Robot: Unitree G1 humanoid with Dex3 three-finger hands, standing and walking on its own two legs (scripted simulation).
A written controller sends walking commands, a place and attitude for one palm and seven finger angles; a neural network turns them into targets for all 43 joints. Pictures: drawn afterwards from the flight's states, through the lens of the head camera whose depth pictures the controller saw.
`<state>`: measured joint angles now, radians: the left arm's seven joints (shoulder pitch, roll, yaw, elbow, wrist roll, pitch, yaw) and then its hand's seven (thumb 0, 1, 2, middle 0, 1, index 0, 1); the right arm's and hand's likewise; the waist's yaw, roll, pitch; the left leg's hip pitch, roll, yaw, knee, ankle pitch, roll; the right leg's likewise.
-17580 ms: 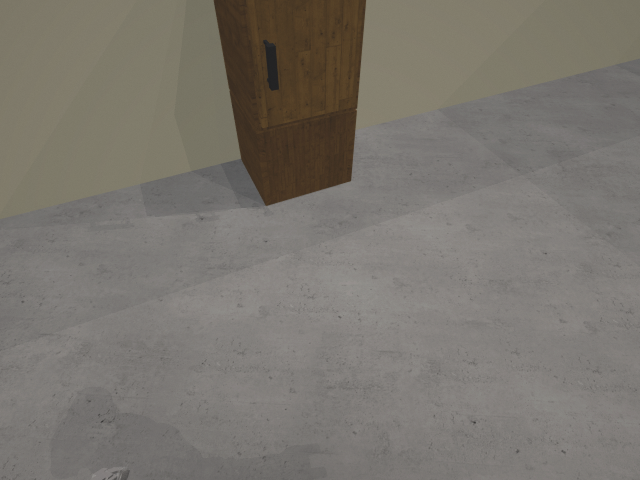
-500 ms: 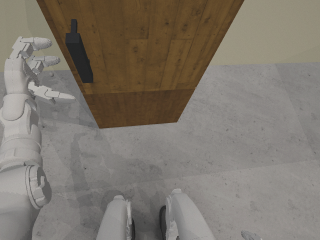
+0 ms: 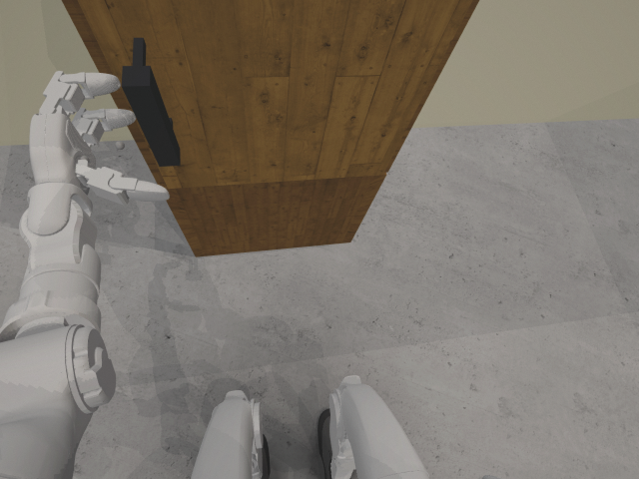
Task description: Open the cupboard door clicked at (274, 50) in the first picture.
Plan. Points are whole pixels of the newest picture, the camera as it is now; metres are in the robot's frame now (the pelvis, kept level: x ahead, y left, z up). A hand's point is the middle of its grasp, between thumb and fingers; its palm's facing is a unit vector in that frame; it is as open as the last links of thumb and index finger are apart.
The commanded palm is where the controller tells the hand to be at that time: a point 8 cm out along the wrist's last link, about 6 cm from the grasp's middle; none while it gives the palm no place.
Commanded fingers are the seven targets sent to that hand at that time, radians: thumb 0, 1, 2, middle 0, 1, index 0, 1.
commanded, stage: slide the fingers in behind the handle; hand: left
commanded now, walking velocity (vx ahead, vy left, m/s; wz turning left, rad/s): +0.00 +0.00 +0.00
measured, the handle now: (155, 107) +0.56 +0.17 +0.03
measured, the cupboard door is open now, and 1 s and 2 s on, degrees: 0 0 0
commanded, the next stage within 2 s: close the thumb around the handle in 1.26 s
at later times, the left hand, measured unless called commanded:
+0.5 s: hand (151, 146) +0.50 +0.17 +0.03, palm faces +0.08 -1.00 -0.01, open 14.0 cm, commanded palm +0.48 +0.21 +0.03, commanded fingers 0.00 -0.50 0.30 -0.30 -1.20 -0.30 -1.20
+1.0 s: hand (170, 144) +0.51 +0.15 +0.03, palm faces +0.09 -1.00 +0.00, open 14.0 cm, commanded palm +0.48 +0.19 +0.03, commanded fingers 0.00 -0.50 0.30 -0.30 -1.20 -0.30 -1.20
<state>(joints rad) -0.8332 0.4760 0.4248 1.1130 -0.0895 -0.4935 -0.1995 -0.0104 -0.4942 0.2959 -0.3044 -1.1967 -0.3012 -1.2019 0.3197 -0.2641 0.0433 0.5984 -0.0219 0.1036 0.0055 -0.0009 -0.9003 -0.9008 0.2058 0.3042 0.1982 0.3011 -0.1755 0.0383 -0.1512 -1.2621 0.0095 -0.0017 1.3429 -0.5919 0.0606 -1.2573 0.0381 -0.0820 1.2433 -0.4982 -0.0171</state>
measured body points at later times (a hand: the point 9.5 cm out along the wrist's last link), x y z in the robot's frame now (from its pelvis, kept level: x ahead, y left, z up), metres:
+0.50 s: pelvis +0.00 +0.00 +0.00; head +0.16 +0.02 +0.42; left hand +0.49 +0.22 +0.03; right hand +0.05 -0.27 -0.11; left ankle +0.01 +0.08 -0.61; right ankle +0.04 -0.12 -0.61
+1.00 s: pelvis +0.00 -0.01 +0.00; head +0.16 +0.01 +0.42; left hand +0.49 +0.20 +0.03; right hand +0.03 -0.27 -0.12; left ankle +0.01 +0.08 -0.61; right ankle +0.04 -0.12 -0.61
